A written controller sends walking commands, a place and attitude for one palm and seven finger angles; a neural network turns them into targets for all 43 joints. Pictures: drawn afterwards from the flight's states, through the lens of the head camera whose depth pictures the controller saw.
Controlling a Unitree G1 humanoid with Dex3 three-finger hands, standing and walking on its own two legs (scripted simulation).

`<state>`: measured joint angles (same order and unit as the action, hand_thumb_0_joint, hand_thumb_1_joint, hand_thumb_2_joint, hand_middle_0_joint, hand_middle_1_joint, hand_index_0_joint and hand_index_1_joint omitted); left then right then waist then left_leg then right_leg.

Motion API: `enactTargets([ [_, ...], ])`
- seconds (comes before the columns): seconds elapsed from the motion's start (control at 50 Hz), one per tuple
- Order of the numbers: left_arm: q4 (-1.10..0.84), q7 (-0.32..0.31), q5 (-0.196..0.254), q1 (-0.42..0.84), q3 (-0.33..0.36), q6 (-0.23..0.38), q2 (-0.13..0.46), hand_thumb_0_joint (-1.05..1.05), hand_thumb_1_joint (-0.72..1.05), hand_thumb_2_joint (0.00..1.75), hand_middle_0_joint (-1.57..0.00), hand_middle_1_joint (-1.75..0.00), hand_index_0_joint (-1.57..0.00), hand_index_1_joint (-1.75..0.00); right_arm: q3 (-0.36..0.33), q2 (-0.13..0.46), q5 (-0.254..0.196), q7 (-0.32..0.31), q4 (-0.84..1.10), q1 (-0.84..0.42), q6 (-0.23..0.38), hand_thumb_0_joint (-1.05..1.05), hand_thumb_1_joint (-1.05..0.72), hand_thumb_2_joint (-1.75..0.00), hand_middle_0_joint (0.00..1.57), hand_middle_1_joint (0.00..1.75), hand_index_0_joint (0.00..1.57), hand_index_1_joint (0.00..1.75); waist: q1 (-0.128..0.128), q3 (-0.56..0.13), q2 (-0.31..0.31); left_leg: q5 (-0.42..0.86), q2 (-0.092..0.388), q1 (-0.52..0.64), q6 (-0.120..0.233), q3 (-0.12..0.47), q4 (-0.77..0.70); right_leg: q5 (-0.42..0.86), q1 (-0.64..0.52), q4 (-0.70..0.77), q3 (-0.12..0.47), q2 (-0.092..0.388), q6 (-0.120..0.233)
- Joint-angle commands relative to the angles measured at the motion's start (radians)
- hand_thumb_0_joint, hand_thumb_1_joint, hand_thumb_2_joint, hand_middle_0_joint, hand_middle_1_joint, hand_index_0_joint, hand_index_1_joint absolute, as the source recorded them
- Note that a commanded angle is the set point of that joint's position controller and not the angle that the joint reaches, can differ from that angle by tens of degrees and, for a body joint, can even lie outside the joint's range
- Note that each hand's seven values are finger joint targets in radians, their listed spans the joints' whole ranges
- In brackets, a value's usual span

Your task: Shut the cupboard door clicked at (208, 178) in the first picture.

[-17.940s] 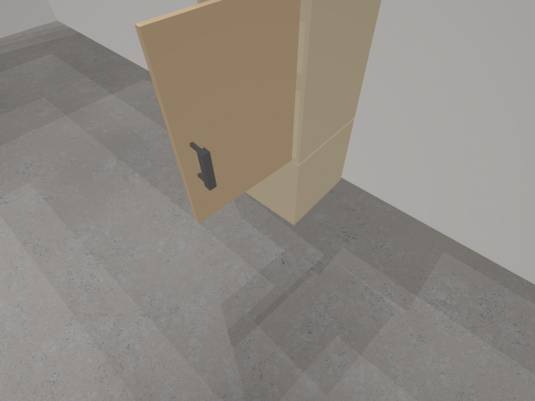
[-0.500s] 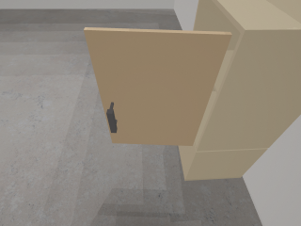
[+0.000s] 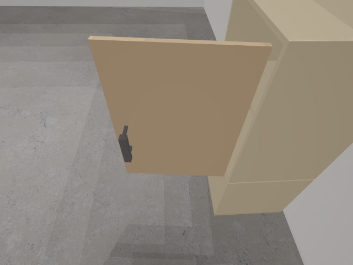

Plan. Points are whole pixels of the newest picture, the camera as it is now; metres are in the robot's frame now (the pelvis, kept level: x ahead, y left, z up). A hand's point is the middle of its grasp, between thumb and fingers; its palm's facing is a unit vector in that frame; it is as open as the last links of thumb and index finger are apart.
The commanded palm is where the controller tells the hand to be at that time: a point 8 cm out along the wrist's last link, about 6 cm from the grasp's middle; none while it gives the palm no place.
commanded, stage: come to a stop and stand still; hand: left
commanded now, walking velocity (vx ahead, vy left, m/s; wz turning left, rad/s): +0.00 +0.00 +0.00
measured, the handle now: (126, 144) +0.50 +0.20 -0.11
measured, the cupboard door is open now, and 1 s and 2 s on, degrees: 85 85 85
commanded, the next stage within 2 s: look again from close up in 0.36 s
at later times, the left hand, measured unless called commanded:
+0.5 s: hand out of the picture +0.03 +0.17 -0.17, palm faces +0.00 -0.98 -0.21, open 7.4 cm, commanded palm none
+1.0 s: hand out of the picture +0.03 +0.15 -0.17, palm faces +0.02 -0.98 -0.20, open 7.4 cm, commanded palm none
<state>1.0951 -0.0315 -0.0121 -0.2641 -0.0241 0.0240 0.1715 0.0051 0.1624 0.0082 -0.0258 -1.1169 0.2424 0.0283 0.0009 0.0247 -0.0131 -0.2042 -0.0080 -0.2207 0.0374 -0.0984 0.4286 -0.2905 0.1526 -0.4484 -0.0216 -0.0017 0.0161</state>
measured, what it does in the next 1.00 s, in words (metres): stands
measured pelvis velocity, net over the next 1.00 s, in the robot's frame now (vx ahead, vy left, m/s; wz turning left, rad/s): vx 0.03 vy -0.02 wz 0.00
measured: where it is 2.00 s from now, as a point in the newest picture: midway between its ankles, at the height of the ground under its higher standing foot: outside the picture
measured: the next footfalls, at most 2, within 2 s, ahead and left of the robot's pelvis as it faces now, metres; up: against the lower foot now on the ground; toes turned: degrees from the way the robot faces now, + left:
none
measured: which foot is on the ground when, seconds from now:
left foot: down 0.00-1.00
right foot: down 0.00-1.00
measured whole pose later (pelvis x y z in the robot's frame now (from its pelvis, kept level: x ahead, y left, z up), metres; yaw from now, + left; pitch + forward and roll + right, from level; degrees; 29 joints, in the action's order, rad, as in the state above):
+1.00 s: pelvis +0.03 -0.02 +0.00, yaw +0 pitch -1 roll +1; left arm 1.11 -0.04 -0.01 -0.29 -0.02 0.02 0.17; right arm 0.01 0.16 0.01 -0.04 -1.15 0.23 0.02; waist 0.01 0.02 -0.02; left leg -0.24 0.01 -0.15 0.00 -0.08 0.40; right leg -0.32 0.07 -0.39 -0.03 -0.03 0.05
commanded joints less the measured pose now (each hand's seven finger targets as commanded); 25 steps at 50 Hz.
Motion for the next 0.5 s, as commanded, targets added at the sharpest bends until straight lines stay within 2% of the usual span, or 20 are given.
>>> enactTargets([
  [0.0,-0.027,-0.005,-0.003,-0.068,0.024,0.006,0.120,0.00,0.90,0.90,-0.20,-0.30,-0.20,-0.30,-0.016,0.125,0.001,-0.003,0.029,0.037,0.017,0.00,-0.90,-0.90,0.20,0.30,0.20,0.30,0.006,0.004,0.006,0.160,0.129,0.071,0.008,0.132,-0.076,0.167,0.066,0.082,0.100,0.105,0.023],
  [0.18,-0.029,-0.006,-0.002,-0.061,0.028,0.008,0.135,0.00,0.90,0.90,-0.20,-0.30,-0.20,-0.30,-0.015,0.134,0.001,-0.006,0.024,0.015,0.016,0.00,-0.90,-0.90,0.20,0.30,0.20,0.30,0.007,-0.019,0.000,0.217,0.127,0.099,0.004,0.121,-0.062,0.259,0.031,0.082,0.101,0.112,0.024],
  [0.24,-0.027,-0.006,-0.003,-0.061,0.030,0.007,0.134,0.00,0.90,0.90,-0.20,-0.30,-0.20,-0.30,-0.014,0.127,0.000,-0.007,0.020,0.010,0.014,0.00,-0.90,-0.90,0.20,0.30,0.20,0.30,0.010,0.009,-0.007,0.213,0.127,0.093,0.004,0.119,-0.065,0.266,0.035,0.091,0.099,0.111,0.023],
  [0.3,-0.024,-0.006,-0.002,-0.062,0.028,0.007,0.133,0.00,0.90,0.90,-0.20,-0.30,-0.20,-0.30,-0.013,0.132,0.002,-0.007,0.018,0.005,0.013,0.00,-0.90,-0.90,0.20,0.30,0.20,0.30,0.008,-0.003,0.006,0.211,0.126,0.105,0.001,0.120,-0.068,0.268,0.029,0.092,0.100,0.115,0.024],
  [0.44,-0.022,-0.007,-0.002,-0.074,0.028,0.008,0.134,0.00,0.90,0.90,-0.20,-0.30,-0.20,-0.30,-0.012,0.125,0.000,-0.008,0.010,0.003,0.010,0.00,-0.90,-0.90,0.20,0.30,0.20,0.30,0.010,0.000,-0.013,0.214,0.126,0.110,0.000,0.112,-0.064,0.303,0.014,0.104,0.100,0.117,0.023],
  [0.48,-0.020,-0.008,-0.001,-0.074,0.028,0.008,0.136,0.00,0.90,0.90,-0.20,-0.30,-0.20,-0.30,-0.011,0.130,0.001,-0.009,0.007,0.002,0.010,0.00,-0.90,-0.90,0.20,0.30,0.20,0.30,0.009,-0.006,0.002,0.217,0.125,0.114,-0.003,0.113,-0.064,0.316,0.009,0.102,0.101,0.119,0.025],
])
